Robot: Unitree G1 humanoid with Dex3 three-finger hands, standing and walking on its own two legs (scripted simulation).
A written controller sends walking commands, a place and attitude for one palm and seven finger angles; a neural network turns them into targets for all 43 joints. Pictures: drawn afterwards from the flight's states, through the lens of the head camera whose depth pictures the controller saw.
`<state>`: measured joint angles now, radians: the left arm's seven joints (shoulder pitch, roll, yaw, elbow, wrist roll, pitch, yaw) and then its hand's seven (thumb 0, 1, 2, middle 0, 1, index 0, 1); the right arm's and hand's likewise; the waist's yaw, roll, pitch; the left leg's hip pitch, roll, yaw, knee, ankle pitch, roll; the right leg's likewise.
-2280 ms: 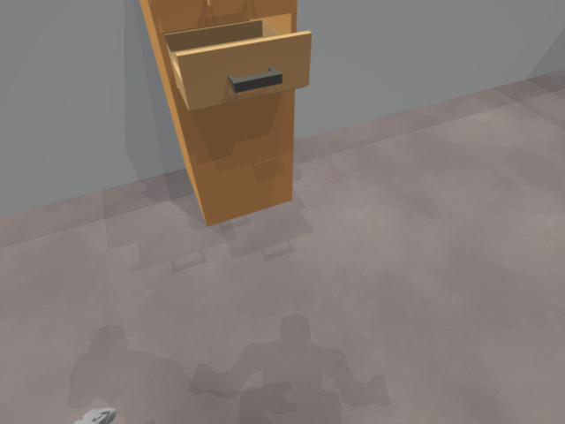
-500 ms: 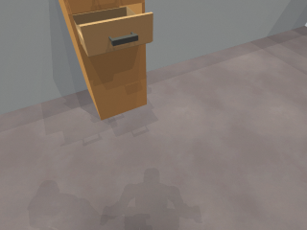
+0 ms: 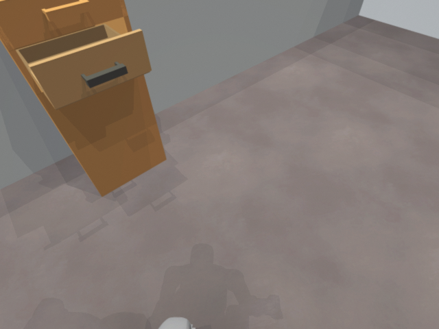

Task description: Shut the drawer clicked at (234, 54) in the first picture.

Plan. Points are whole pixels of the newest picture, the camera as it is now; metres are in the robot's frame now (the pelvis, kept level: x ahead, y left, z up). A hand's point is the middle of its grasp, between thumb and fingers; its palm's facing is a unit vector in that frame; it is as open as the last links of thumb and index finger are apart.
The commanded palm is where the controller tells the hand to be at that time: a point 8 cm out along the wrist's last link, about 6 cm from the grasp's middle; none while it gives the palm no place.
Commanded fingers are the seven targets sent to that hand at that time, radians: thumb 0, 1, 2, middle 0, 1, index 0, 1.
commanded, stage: walk to a spot facing it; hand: left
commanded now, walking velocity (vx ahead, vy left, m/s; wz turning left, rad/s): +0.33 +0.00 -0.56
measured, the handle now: (103, 72) +0.87 +0.51 +0.00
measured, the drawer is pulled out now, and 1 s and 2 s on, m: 0.16 0.16 0.16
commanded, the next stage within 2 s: turn to face it in 1.74 s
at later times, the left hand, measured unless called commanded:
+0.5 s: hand (106, 283) +0.23 +0.31 -0.19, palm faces -0.20 -0.96 -0.18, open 7.4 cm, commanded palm none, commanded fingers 0.00 0.90 0.90 -0.20 -0.30 -0.20 -0.30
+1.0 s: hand (204, 206) +0.48 +0.11 -0.21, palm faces -0.57 -0.82 -0.10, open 7.4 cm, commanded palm none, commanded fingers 0.00 0.90 0.90 -0.20 -0.30 -0.20 -0.30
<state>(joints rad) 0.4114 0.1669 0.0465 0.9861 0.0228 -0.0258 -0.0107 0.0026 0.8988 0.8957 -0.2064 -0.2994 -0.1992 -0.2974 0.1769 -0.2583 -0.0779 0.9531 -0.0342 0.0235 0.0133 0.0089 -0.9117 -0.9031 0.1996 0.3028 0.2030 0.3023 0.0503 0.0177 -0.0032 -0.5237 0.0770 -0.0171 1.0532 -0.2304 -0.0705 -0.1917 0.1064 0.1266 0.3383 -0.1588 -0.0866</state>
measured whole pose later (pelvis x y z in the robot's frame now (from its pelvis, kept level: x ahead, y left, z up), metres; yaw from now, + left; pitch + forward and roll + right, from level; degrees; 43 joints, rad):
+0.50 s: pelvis +0.14 +0.11 +0.00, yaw -19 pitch -2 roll -3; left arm 0.31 0.27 0.12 0.98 0.04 0.02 -0.03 0.00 0.91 0.90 -0.20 -0.30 -0.19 -0.30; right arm 0.33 -0.15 -0.03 0.95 -0.01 -0.07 -0.03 0.00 -0.93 -0.90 0.20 0.30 0.21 0.30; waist 0.04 -0.06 -0.01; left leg -0.10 0.02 0.18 0.41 -0.28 0.05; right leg -0.58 -0.01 0.03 1.24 -0.18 0.01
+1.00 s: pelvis +0.31 +0.03 -0.04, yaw -36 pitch +0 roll +0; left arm 0.16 0.16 0.06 0.95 0.03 -0.02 -0.03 0.00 0.90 0.90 -0.20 -0.30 -0.19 -0.30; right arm 0.60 -0.04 -0.01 1.10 0.00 -0.03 -0.02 0.01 -0.91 -0.90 0.20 0.30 0.21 0.30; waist 0.00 -0.07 0.06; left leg -0.08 0.11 0.38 0.97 -0.42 -0.04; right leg -0.33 0.05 -0.21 0.62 -0.30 -0.17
